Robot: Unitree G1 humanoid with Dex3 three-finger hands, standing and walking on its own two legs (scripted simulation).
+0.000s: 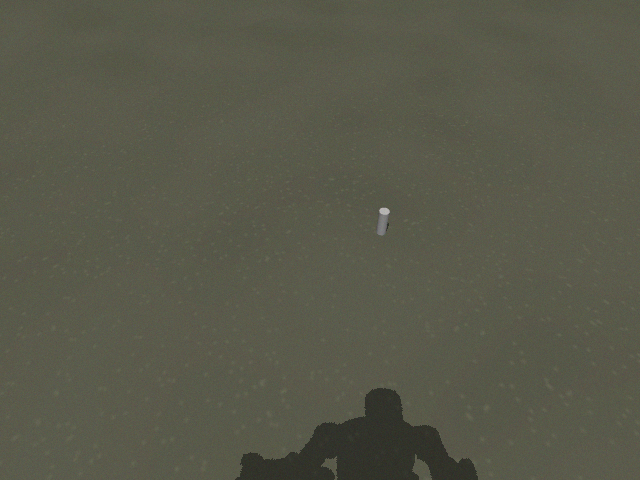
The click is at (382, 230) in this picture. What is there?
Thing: slim round
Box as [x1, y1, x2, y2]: [376, 208, 389, 234]
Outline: 386,208 381,208 379,210 376,232 378,234 385,233 389,212
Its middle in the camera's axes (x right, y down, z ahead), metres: +0.29 -0.05 +1.67
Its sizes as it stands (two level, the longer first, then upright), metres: 0.043 0.043 0.124
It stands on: the floor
